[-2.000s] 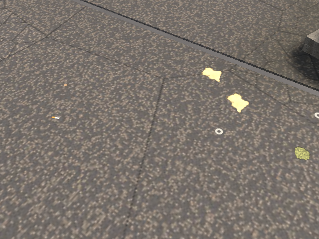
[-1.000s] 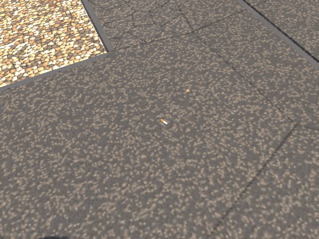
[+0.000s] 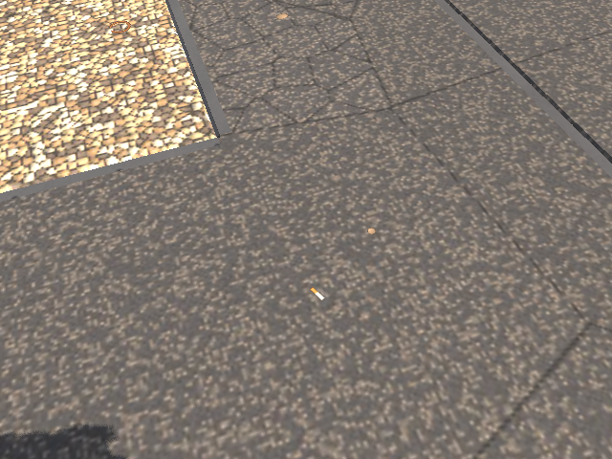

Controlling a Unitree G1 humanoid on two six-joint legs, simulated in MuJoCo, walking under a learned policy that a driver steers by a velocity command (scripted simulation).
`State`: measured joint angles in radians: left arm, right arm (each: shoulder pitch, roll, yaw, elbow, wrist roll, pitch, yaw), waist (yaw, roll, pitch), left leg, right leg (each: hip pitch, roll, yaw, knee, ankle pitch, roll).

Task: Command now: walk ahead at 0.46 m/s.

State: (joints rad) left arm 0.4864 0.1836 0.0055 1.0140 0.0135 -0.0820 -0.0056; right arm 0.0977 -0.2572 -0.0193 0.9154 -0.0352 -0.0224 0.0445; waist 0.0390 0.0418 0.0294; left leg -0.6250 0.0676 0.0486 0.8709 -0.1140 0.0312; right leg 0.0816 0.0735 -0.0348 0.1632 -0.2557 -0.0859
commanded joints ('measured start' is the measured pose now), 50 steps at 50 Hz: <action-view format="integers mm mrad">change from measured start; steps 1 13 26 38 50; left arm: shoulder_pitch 68 -102 -434 -137 -227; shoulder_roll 147 159 78 264 216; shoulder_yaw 24 41 22 94 98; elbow -2 -65 -173 -123 -179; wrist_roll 1 2 10 -30 1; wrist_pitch -9 -6 43 24 81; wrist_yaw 9 0 -30 -3 14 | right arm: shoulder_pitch -190 149 351 407 114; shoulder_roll -24 -98 -64 -69 -61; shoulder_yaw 9 -49 -22 -29 -50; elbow -113 -7 102 51 -91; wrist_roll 8 27 27 25 2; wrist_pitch -17 -45 -83 -43 58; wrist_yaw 0 -35 -45 -84 -85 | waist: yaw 20 -79 -62 3 -31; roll -129 -14 -1 -90 -126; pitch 109 -36 76 -392 -102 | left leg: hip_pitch -45 624 543 112 80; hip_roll -37 248 75 -104 -43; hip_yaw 60 -500 -81 -86 -102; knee -161 -680 -758 563 164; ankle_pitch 57 -274 335 -436 -204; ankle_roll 0 269 148 -14 -82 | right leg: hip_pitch -49 -697 -713 137 -330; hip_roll -240 -111 -165 -465 -199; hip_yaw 95 99 -28 506 379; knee -37 1140 591 301 97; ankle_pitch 546 -64 257 1172 203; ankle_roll -81 -19 70 -361 -136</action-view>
